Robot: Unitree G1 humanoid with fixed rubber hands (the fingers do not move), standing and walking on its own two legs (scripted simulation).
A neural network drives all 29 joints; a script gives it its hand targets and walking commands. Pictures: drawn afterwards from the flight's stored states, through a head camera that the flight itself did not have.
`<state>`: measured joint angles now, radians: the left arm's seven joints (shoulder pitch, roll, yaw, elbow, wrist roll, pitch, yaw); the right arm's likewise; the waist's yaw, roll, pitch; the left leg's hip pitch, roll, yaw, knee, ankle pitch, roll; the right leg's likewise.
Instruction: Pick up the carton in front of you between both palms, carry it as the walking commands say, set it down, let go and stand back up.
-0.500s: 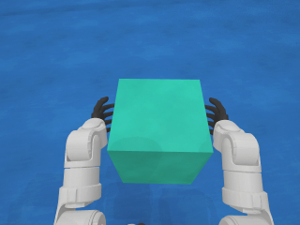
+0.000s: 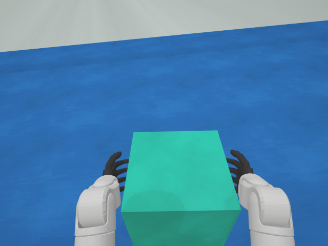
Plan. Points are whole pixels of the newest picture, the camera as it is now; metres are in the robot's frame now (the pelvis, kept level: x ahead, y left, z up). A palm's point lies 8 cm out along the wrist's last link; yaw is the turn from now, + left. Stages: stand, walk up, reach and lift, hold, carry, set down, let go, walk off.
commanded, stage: carry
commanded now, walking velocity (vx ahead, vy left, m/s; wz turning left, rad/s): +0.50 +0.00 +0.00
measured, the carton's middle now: (176, 194) +0.28 +0.00 +0.01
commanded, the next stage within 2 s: none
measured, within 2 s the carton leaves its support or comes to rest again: neither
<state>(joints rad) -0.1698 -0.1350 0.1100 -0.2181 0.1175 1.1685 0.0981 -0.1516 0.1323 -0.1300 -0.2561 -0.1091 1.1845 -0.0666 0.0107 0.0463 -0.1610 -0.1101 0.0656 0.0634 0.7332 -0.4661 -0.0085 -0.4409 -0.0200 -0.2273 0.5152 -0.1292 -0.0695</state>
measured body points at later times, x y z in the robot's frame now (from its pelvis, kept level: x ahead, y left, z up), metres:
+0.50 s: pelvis +0.30 +0.03 +0.00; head +0.27 +0.04 +0.45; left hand +0.58 +0.18 +0.08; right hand +0.57 -0.12 +0.09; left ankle +0.39 +0.12 -0.72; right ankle +0.11 -0.08 -0.68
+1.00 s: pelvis +0.54 +0.00 +0.01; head +0.55 -0.02 +0.46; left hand +0.82 +0.15 +0.08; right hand +0.82 -0.15 +0.07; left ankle +0.47 +0.12 -0.72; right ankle +0.62 -0.09 -0.72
